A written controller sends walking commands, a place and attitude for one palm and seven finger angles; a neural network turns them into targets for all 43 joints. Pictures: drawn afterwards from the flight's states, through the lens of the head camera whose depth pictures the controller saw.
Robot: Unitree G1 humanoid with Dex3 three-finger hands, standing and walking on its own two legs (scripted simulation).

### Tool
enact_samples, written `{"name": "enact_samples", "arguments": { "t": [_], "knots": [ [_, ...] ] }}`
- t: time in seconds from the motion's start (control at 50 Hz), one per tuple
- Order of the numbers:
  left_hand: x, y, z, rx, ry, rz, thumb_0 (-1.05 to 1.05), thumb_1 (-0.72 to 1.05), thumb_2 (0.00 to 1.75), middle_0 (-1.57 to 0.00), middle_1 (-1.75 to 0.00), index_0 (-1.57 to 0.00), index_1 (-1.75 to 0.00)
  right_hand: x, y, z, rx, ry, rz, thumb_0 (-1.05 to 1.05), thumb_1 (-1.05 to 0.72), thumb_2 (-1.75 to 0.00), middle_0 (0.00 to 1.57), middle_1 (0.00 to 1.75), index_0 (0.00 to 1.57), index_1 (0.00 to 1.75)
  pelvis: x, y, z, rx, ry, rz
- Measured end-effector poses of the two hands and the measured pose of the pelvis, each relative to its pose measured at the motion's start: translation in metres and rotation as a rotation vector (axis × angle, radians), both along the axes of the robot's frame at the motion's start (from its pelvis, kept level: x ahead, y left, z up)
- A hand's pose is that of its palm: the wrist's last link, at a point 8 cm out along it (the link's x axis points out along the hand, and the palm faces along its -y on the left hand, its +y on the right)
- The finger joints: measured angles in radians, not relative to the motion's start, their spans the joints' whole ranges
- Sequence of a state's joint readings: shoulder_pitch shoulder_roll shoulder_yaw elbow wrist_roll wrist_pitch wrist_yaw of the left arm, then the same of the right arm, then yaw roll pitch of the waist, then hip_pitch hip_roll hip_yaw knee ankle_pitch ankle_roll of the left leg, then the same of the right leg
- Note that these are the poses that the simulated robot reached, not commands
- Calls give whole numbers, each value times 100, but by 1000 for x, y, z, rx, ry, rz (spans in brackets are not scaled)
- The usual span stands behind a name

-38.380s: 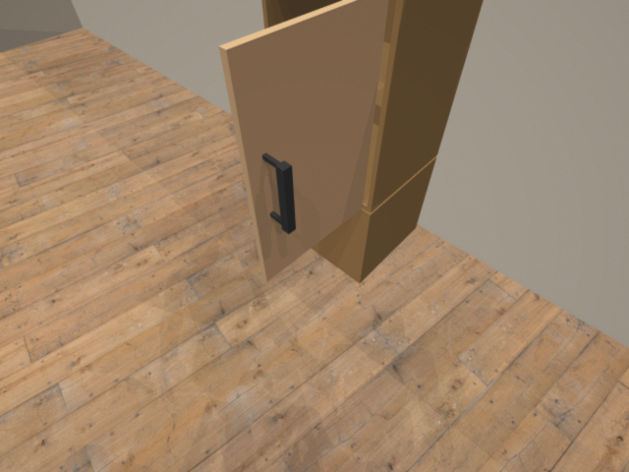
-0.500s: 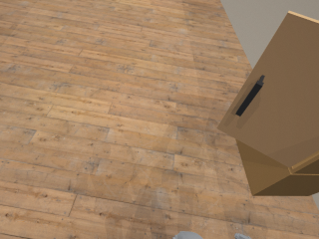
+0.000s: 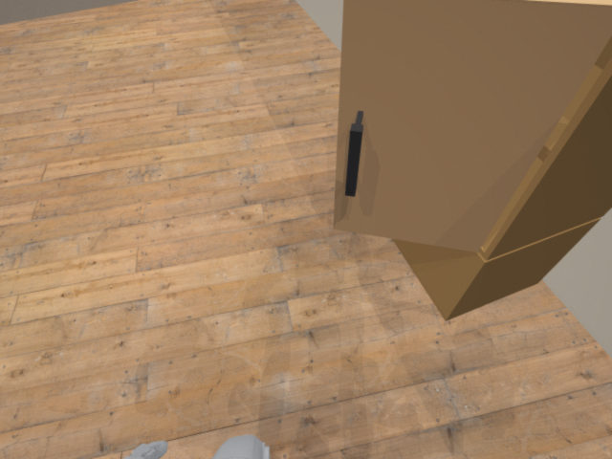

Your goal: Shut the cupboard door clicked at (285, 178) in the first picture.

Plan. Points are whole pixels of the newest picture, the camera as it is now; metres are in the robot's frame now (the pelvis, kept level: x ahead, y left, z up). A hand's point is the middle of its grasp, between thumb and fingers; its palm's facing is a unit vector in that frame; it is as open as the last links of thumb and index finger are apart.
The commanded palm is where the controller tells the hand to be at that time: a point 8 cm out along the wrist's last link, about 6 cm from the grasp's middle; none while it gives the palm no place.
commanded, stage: turn to face it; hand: left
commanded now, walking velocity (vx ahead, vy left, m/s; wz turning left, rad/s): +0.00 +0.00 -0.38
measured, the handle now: (355, 155) +0.67 -0.07 -0.05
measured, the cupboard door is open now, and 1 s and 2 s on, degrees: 56 56 56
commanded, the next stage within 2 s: take the last steps up to it in 0.34 s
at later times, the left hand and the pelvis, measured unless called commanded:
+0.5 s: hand out of the picture +0.14 +0.21 -0.17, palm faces -0.16 -0.96 -0.22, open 7.4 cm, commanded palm none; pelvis +0.02 +0.03 +0.00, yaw -12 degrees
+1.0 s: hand (228, 440) +0.17 +0.14 -0.20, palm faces -0.28 -0.95 -0.14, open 7.4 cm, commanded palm none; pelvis +0.11 -0.03 -0.01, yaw -19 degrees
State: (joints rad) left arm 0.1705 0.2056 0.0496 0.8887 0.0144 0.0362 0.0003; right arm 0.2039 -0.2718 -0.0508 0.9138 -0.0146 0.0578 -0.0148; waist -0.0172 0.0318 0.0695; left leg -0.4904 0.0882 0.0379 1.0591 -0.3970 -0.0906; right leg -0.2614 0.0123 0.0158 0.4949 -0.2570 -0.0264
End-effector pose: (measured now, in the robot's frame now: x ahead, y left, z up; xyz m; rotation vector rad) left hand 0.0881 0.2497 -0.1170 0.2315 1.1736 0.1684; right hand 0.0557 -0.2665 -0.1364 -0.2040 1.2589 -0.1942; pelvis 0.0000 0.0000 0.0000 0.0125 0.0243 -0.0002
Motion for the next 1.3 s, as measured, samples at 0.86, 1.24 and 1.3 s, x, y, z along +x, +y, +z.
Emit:
{"name": "enact_samples", "arguments": {
  "t": [0.86,1.24,1.3],
  "knots": [
    [53,-48,-28,-73,190,-194,1,91,90,-20,-30,-20,-30,-3,-11,9,-12,-5,-262,1,-91,-90,20,30,19,30,77,-21,-1,-25,-8,-267],
    [227,-139,-17,-49,73,-361,1,91,90,-20,-30,-19,-30,-10,-42,0,63,164,-418,0,-90,-90,20,30,20,30,155,-98,0,-29,-8,-361],
    [248,-167,-23,-16,27,-381,1,91,90,-20,-30,-19,-30,-11,-68,-20,91,196,-444,0,-90,-90,20,30,20,30,168,-127,-16,1,-11,-369]
  ]
}}
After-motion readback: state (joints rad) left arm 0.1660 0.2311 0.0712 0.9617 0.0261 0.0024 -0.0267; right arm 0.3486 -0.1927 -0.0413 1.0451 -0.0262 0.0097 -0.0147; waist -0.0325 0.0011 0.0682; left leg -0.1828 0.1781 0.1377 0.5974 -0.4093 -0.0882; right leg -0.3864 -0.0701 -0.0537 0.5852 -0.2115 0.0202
